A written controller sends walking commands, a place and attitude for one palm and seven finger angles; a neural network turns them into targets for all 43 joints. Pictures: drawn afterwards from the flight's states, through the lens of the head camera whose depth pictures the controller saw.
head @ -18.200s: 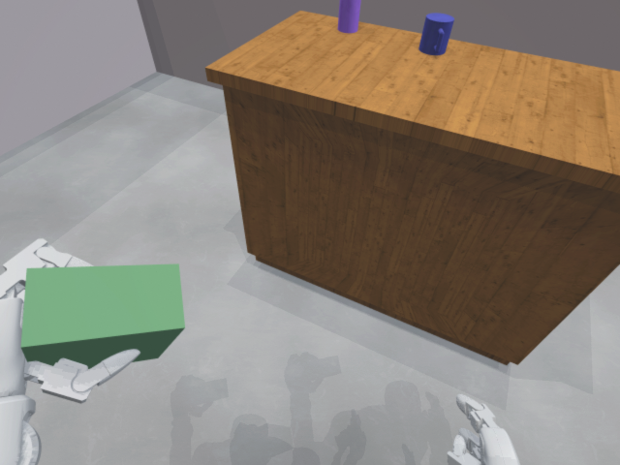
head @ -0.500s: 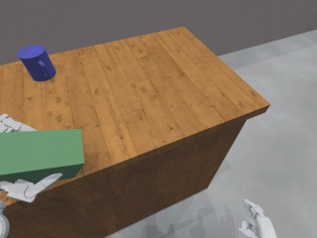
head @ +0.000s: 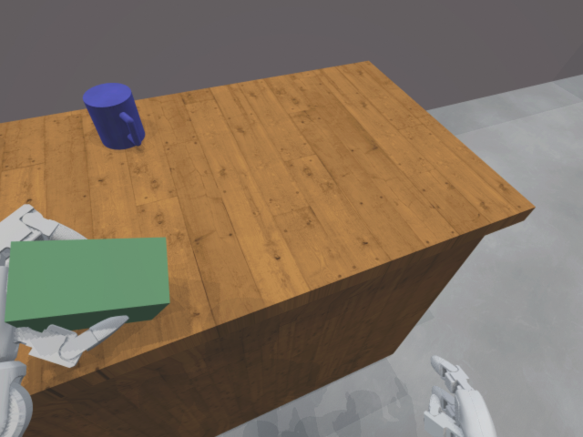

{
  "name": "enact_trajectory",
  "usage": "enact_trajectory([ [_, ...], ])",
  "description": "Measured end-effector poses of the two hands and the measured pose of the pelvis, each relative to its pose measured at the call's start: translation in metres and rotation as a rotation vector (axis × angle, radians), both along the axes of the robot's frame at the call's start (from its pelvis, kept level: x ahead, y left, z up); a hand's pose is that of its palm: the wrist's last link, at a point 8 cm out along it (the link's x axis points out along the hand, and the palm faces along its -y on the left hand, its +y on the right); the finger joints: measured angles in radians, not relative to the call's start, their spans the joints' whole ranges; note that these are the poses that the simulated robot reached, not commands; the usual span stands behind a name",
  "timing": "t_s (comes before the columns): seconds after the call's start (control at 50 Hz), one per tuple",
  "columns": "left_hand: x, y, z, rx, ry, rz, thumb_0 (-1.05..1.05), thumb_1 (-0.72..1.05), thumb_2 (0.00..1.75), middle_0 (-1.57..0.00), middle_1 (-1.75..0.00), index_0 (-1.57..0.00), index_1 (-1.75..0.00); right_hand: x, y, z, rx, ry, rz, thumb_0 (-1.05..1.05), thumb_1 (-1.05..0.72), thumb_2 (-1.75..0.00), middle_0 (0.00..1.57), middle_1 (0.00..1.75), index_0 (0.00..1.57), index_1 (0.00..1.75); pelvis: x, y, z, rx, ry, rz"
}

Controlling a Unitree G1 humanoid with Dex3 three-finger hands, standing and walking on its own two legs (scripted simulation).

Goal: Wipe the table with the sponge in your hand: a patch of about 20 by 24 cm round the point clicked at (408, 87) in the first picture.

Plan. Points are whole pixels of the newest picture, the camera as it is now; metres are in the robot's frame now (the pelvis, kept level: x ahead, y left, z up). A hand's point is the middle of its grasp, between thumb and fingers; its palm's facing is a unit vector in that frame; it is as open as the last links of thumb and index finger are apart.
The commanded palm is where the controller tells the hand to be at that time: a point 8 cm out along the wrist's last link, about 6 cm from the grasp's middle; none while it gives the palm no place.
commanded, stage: come to a stop and stand still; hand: left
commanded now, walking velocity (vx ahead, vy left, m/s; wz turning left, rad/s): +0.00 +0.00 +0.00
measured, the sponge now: (117, 287) +0.23 +0.21 +0.15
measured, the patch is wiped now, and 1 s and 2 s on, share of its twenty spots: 0.00 0.00 0.00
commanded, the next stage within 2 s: look again from close up in 0.50 s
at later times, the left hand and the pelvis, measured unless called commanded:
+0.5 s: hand (20, 282) +0.21 +0.29 +0.17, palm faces +0.39 -0.86 -0.33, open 10.1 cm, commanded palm +0.15 +0.32 +0.17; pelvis -0.01 +0.04 +0.00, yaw +0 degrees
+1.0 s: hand (38, 289) +0.21 +0.27 +0.17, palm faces +0.46 -0.82 -0.34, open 10.1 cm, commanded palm +0.15 +0.29 +0.17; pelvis +0.00 +0.01 +0.00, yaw +1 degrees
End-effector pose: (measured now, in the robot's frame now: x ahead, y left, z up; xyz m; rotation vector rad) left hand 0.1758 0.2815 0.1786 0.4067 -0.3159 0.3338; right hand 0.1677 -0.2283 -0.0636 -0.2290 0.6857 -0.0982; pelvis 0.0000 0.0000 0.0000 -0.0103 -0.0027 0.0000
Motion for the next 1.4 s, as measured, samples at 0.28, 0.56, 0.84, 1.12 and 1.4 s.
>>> enact_trajectory([
  [0.28, 0.008, 0.039, -0.007, -0.038, -0.04, -0.004, -0.01, -0.5, 1.01, -0.75, -1.35, -0.74, -1.35, 0.001, 0.054, 0.008, 0.006, -0.018, 0.049, 0.01, -0.9, -0.9, 0.2, 0.3, 0.21, 0.3, -0.005, 0.034, -0.001, -0.012, -0.015, 0.003],
  [0.56, -0.004, 0.045, -0.001, 0.015, -0.018, 0.032, -0.01, -0.5, 1.01, -0.75, -1.35, -0.74, -1.35, -0.015, 0.048, -0.003, 0.015, 0.043, 0.029, 0.01, -0.9, -0.9, 0.2, 0.3, 0.21, 0.3, -0.008, 0.035, 0.0, -0.014, -0.023, 0.01],
  [0.84, -0.012, 0.03, 0.0, 0.016, 0.0, 0.094, -0.01, -0.5, 1.01, -0.74, -1.35, -0.74, -1.35, -0.008, 0.021, -0.001, -0.002, 0.021, 0.025, 0.01, -0.9, -0.9, 0.2, 0.3, 0.21, 0.3, -0.007, 0.016, 0.002, -0.013, -0.017, 0.017],
  [1.12, -0.008, 0.022, -0.001, 0.005, 0.032, 0.113, -0.01, -0.49, 1.01, -0.74, -1.35, -0.74, -1.35, 0.009, 0.014, 0.0, 0.002, 0.003, 0.037, 0.01, -0.9, -0.9, 0.2, 0.3, 0.21, 0.3, -0.003, 0.007, 0.003, -0.011, -0.006, 0.02],
  [1.4, 0.001, 0.033, 0.015, 0.105, -0.028, 0.081, -0.01, -0.5, 1.01, -0.74, -1.35, -0.74, -1.35, 0.008, 0.022, -0.001, -0.02, 0.023, 0.071, 0.01, -0.9, -0.9, 0.2, 0.3, 0.2, 0.3, -0.005, 0.008, 0.002, -0.013, 0.003, 0.034],
])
